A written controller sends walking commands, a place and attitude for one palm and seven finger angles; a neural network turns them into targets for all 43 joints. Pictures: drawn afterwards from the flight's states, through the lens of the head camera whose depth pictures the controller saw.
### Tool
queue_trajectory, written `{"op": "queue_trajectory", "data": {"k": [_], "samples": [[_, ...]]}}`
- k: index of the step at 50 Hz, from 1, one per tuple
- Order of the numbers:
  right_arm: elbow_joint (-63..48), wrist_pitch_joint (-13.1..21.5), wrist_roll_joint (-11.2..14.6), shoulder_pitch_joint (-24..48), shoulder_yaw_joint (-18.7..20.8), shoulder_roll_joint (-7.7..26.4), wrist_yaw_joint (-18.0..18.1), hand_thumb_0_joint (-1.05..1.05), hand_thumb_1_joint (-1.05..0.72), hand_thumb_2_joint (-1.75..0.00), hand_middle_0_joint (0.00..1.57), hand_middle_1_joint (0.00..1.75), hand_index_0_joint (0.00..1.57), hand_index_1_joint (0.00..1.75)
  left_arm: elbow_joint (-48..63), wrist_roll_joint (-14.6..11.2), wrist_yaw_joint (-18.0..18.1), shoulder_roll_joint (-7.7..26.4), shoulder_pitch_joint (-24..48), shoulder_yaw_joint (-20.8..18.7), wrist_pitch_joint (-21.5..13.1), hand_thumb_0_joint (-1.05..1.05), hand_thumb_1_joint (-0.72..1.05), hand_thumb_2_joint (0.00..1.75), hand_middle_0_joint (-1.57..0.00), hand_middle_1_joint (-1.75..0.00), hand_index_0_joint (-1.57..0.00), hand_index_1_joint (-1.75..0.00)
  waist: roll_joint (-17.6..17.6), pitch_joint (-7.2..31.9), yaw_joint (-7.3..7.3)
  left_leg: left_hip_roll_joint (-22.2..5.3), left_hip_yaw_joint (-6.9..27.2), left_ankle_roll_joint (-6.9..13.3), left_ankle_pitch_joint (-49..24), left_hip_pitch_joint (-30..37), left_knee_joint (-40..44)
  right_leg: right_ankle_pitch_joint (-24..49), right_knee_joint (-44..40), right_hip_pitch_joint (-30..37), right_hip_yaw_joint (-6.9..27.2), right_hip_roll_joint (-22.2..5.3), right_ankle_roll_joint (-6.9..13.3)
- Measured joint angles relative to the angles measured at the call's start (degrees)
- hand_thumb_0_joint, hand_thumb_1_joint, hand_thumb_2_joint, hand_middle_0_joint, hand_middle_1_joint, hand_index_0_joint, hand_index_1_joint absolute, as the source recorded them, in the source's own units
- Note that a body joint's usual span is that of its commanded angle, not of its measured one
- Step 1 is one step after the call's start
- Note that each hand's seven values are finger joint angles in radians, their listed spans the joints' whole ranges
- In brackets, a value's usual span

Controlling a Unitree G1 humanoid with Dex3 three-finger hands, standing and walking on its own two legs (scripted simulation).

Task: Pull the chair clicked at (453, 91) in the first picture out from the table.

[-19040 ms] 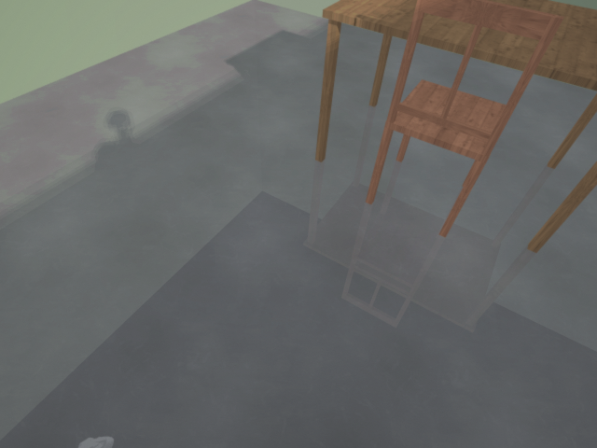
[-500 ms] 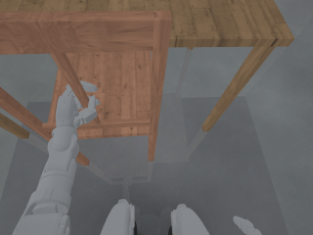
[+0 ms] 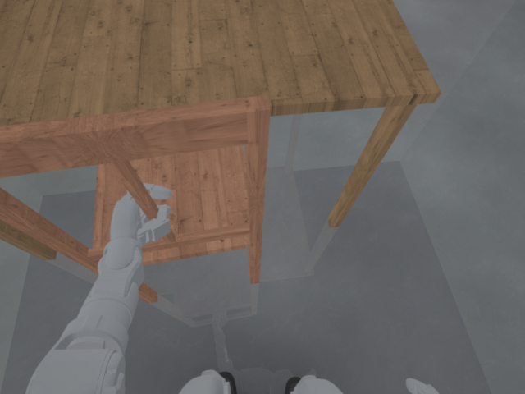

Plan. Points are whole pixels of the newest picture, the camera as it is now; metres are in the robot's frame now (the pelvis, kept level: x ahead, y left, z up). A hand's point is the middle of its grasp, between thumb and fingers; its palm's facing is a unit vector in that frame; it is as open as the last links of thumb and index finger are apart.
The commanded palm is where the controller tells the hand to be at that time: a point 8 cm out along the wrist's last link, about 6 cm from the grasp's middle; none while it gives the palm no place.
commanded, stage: step backward, pulling the chair out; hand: left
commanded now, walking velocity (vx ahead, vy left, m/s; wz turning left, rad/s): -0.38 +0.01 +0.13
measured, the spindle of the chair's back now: (149, 208) +0.41 +0.19 -0.06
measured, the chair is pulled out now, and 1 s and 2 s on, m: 0.05 0.19 0.34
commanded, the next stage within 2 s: none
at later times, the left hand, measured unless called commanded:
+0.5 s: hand (179, 268) +0.30 +0.13 -0.06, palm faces +0.07 -0.99 -0.15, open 5.0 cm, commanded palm +0.29 +0.18 -0.05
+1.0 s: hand (177, 306) +0.25 +0.13 -0.06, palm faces +0.03 -0.98 -0.17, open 5.1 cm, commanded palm +0.23 +0.18 -0.06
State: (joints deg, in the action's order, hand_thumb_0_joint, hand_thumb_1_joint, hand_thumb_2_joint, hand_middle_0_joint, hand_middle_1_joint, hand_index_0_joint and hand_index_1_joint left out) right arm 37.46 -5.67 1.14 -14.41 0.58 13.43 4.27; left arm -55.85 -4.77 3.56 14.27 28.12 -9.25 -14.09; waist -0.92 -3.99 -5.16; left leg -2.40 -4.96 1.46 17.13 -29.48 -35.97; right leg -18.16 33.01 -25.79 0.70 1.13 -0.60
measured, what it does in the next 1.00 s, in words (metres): walks backwards: left foot, then right foot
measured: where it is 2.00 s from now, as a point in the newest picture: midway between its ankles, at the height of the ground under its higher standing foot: outside the picture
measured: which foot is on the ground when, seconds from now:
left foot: down 0.00-0.56, up 0.58-0.74, down 0.76-1.00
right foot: down 0.00-0.84, up 0.86-0.94, down 0.96-1.00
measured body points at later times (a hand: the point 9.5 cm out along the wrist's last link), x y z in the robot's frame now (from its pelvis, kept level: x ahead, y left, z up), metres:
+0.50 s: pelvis -0.06 -0.01 +0.00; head +0.03 -0.02 +0.44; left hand +0.30 +0.18 -0.05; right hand +0.04 -0.27 -0.13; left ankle +0.00 +0.10 -0.73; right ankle -0.02 -0.13 -0.73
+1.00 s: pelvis -0.12 -0.01 +0.00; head -0.03 -0.01 +0.44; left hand +0.24 +0.18 -0.04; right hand -0.03 -0.25 -0.14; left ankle -0.11 +0.13 -0.73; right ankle -0.10 -0.13 -0.73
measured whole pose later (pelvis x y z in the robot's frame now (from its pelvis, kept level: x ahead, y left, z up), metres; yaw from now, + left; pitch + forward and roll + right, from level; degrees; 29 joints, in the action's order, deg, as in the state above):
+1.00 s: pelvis -0.12 -0.01 +0.00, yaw +2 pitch +4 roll +0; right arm 41.8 1.0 0.2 -11.8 0.4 11.6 4.4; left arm -60.2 -2.5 4.9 10.0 31.8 -2.7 -11.0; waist -0.6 -8.3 -3.3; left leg -2.0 0.4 -1.6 15.9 -22.9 -34.8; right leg -16.1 34.2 -23.0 0.2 0.3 0.1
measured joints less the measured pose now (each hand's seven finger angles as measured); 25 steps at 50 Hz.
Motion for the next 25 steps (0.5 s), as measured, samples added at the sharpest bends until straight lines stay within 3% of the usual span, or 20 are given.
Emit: {"op": "queue_trajectory", "data": {"k": [7,11,17,21,25], "samples": [[0.7,0.3,1.2,0.1,-1.0,-0.6,1.0,0.01,-0.90,-0.89,0.21,0.30,0.20,0.30,0.0,0.3,0.9,-1.4,-0.7,0.2,-0.5,0.01,0.74,0.79,-0.32,-1.09,-0.49,-1.44,-1.7,-1.1,-0.03,-1.3,1.7,-1.6,-1.9,0.0,0.7,3.0,-3.1,1.3,-1.1,1.5,1.1],[1.7,0.4,1.7,1.0,-0.7,1.1,2.2,0.01,-0.90,-0.89,0.21,0.30,0.20,0.30,-0.9,1.0,1.2,-2.4,0.3,2.5,0.9,0.01,0.74,0.78,-0.31,-1.11,-0.49,-1.44,-1.6,-1.3,-0.44,-0.2,2.5,-0.6,-2.5,0.6,1.3,3.1,-2.6,1.7,-1.8,0.6,0.6],[1.5,1.3,1.2,2.6,0.0,1.8,2.5,0.01,-0.90,-0.89,0.21,0.30,0.20,0.30,-1.3,1.2,1.5,-2.7,1.0,5.6,2.6,0.01,0.75,0.77,-0.28,-1.12,-0.49,-1.44,1.0,-1.2,0.45,1.2,1.0,0.2,-5.0,1.7,3.4,3.8,-1.0,0.8,-0.6,-0.9,-0.1],[1.1,2.6,0.6,3.2,-0.1,1.0,2.0,0.01,-0.90,-0.89,0.20,0.30,0.20,0.30,-1.9,0.9,1.4,-2.7,1.1,5.9,3.1,0.01,0.75,0.78,-0.27,-1.13,-0.49,-1.44,1.6,-1.9,0.81,1.4,0.7,0.1,-5.4,2.1,2.7,3.0,1.8,0.2,-0.3,-1.2,0.2],[1.7,4.2,0.5,3.3,-0.7,0.1,1.8,0.01,-0.90,-0.89,0.20,0.30,0.20,0.30,-2.6,0.2,1.2,-3.3,0.7,5.2,2.8,0.01,0.74,0.79,-0.28,-1.12,-0.49,-1.44,-0.1,-3.0,1.39,0.4,1.5,-0.5,-5.6,2.0,1.3,3.8,2.2,0.7,-1.3,-0.4,0.9]]}}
